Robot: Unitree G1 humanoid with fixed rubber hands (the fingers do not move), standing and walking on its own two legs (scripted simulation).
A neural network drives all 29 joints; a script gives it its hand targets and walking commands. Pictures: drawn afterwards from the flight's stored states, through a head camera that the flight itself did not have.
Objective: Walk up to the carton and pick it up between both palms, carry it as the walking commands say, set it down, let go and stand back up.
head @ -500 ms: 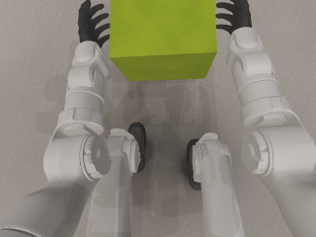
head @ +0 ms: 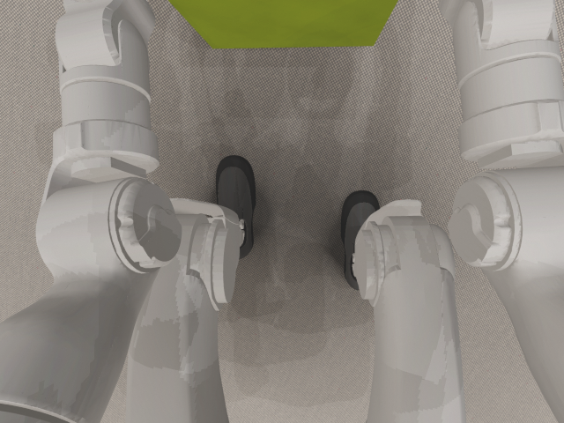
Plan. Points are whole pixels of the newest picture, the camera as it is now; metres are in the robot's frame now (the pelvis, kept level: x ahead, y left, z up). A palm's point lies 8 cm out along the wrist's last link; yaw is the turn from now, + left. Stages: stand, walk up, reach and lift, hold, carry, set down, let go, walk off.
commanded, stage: set down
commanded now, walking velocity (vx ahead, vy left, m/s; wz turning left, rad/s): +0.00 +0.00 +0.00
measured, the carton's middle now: out of the picture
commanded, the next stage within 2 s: none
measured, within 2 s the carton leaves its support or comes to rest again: rests again in 1.38 s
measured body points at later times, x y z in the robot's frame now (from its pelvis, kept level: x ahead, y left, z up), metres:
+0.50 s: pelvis +0.00 +0.00 -0.03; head +0.40 -0.01 +0.15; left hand +0.58 +0.19 -0.23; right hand +0.59 -0.14 -0.24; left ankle +0.16 +0.13 -0.41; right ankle +0.09 -0.11 -0.41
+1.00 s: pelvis +0.00 +0.00 -0.04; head +0.40 -0.01 +0.15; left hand +0.58 +0.19 -0.24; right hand +0.59 -0.14 -0.25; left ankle +0.16 +0.13 -0.41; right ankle +0.09 -0.11 -0.41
